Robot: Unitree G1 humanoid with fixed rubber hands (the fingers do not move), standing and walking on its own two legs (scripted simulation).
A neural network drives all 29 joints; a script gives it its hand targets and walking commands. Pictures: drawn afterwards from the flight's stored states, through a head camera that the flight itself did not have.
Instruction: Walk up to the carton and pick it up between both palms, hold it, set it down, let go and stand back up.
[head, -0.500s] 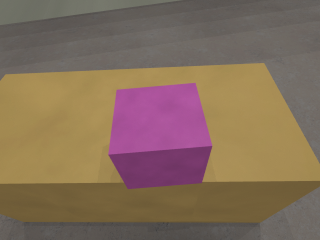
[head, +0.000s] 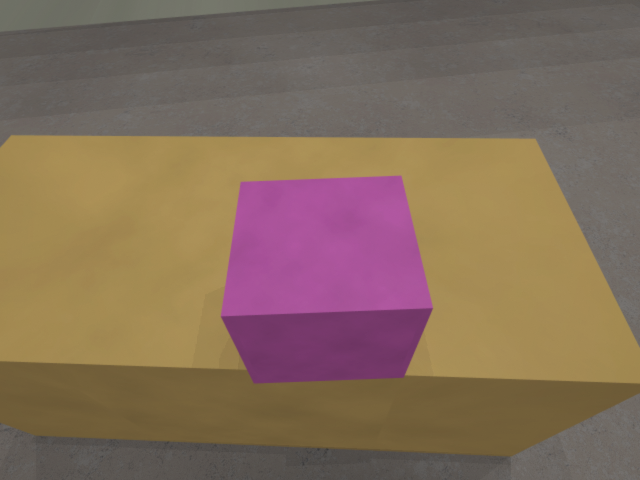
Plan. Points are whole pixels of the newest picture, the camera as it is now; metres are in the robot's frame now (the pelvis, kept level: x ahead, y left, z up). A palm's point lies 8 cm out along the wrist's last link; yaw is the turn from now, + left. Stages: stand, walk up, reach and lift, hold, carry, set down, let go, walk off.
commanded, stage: walk up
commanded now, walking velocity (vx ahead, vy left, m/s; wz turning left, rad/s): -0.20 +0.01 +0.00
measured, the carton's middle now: (325, 283) +0.39 +0.03 -0.03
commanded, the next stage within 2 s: none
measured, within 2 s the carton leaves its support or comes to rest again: neither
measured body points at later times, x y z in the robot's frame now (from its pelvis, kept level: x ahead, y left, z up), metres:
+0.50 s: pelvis -0.07 +0.05 +0.00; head -0.07 +0.07 +0.45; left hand -0.03 +0.28 -0.17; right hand -0.08 -0.15 -0.16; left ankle -0.10 +0.14 -0.73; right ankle -0.09 -0.07 -0.72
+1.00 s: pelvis -0.09 +0.05 +0.01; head -0.08 +0.05 +0.46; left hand -0.11 +0.24 -0.16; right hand -0.09 -0.15 -0.15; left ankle -0.10 +0.14 -0.73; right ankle -0.10 -0.06 -0.73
